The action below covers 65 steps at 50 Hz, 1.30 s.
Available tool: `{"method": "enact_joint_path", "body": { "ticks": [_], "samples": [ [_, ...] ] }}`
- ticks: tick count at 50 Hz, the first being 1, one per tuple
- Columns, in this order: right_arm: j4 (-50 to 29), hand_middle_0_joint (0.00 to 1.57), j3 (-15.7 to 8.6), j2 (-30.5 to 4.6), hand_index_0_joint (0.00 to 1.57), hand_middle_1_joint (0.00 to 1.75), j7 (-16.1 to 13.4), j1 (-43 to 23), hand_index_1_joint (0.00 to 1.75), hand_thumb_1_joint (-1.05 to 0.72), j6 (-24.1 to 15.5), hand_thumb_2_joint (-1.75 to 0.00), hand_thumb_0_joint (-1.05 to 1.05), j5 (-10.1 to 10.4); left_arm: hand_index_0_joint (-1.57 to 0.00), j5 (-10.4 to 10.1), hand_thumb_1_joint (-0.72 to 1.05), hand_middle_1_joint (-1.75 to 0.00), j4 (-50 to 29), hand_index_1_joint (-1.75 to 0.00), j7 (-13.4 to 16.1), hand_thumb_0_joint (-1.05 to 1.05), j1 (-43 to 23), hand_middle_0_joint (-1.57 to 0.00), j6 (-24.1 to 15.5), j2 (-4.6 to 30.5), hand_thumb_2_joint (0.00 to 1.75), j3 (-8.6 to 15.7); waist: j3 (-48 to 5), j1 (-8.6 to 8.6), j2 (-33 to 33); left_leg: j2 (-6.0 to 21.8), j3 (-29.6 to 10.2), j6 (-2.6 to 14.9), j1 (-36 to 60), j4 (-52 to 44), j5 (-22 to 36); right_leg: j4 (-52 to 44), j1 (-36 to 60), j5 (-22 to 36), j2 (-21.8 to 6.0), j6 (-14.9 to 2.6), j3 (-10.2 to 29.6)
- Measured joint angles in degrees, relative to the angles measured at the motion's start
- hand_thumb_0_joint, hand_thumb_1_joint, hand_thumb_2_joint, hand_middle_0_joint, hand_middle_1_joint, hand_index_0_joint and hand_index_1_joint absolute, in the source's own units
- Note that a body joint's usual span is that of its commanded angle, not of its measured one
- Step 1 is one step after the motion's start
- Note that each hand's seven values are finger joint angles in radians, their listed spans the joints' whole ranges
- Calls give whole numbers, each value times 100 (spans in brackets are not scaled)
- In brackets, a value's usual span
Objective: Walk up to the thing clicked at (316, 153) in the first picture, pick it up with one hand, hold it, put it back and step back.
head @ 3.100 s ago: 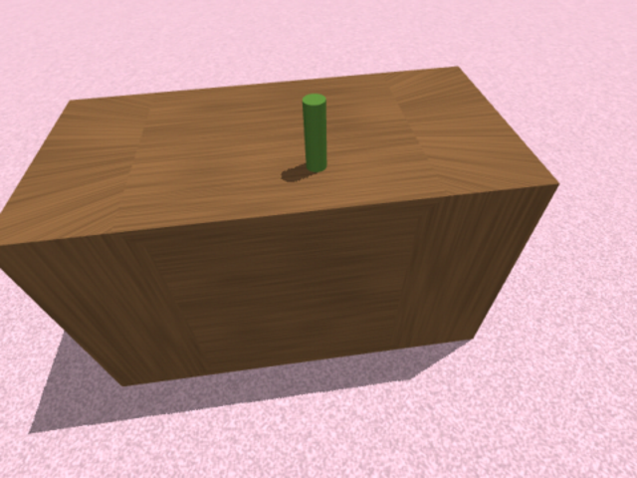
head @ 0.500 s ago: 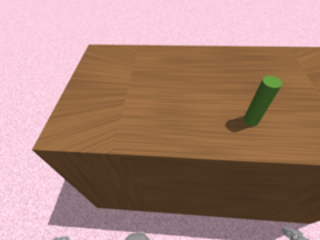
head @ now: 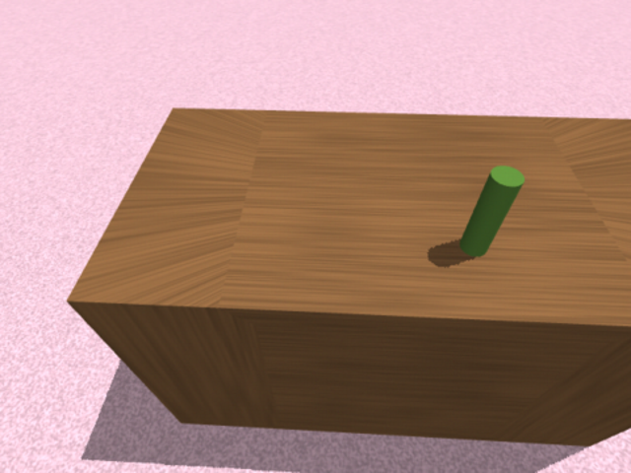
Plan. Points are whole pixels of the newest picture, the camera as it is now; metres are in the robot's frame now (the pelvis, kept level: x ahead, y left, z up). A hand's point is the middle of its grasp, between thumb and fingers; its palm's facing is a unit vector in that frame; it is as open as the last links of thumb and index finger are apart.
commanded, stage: walk up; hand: right
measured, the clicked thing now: (488, 214) +0.52 -0.24 +0.01
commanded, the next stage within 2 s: stand in 1.22 s
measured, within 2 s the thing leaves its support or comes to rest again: neither
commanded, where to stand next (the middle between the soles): +0.07 -0.02 m, yaw -1 degrees
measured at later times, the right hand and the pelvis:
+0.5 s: hand out of the picture +0.13 -0.24 -0.14, palm faces -0.04 +0.93 -0.36, open 7.4 cm; pelvis +0.02 +0.01 +0.01, yaw +0 degrees
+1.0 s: hand out of the picture +0.10 -0.25 -0.14, palm faces -0.03 +0.94 -0.35, open 7.4 cm; pelvis +0.02 +0.01 +0.01, yaw +0 degrees
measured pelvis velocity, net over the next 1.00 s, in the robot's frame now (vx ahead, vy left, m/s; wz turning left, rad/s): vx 0.02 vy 0.01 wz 0.01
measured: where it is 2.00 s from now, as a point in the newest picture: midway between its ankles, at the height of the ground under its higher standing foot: outside the picture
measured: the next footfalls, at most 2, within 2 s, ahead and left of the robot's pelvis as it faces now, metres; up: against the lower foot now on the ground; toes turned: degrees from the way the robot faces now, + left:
none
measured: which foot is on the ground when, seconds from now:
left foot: down 0.00-1.00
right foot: down 0.00-1.00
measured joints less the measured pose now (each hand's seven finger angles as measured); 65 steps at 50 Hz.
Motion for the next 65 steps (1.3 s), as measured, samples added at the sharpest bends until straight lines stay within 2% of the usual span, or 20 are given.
{"method": "enact_joint_path", "body": {
  "ticks": [27,65],
  "samples": [
    [157,21,15,115,21,30,-31,-573,30,-90,-36,-90,1,65,-20,-20,90,-30,413,-30,71,0,-108,-20,-37,-2,90,-13,-94,104,33,-69,36,47,402,-641,188,-865,504,303,-79,111,4],
    [323,21,-7,100,21,30,-11,-283,30,-90,33,-90,1,30,-20,35,90,-30,468,-30,98,0,99,-20,-119,-87,90,5,-156,38,96,-45,-26,7,489,-753,217,-1014,630,333,-50,79,-60]
  ]
}}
